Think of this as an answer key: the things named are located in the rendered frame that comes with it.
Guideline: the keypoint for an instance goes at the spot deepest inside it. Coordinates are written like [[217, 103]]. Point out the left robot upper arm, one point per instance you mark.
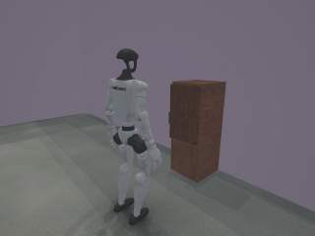
[[109, 106]]

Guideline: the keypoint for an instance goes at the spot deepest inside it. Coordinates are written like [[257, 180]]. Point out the humanoid robot head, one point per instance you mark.
[[127, 55]]

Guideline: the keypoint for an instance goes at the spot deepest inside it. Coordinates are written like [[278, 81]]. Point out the right robot upper arm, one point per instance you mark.
[[141, 90]]

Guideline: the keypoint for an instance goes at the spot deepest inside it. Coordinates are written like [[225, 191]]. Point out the robot left forearm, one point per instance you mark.
[[110, 120]]

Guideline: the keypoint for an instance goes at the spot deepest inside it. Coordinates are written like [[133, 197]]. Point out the robot left thigh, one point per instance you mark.
[[127, 154]]

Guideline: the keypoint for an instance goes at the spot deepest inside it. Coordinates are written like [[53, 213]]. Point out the right robot hand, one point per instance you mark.
[[155, 155]]

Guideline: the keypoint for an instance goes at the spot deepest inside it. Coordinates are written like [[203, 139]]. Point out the cupboard door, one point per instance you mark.
[[185, 103]]

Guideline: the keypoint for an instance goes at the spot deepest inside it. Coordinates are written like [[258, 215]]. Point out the robot right forearm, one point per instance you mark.
[[146, 131]]

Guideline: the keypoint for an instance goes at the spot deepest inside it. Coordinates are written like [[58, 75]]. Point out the handle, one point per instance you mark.
[[169, 117]]

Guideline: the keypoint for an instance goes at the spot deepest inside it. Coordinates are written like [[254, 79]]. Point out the left robot hand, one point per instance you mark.
[[110, 137]]

